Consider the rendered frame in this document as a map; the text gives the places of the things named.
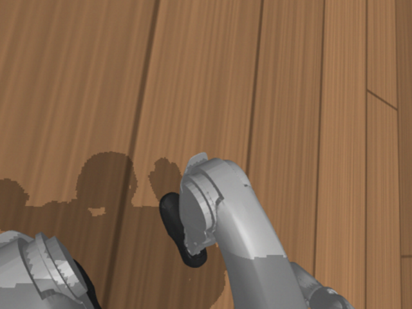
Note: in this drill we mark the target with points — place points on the right robot hand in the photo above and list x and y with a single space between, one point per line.
307 282

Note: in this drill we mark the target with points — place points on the right robot arm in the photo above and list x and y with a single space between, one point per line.
327 298

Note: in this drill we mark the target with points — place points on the left robot foot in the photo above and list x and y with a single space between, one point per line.
91 289

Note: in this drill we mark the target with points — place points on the right robot foot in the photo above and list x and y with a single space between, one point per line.
169 211

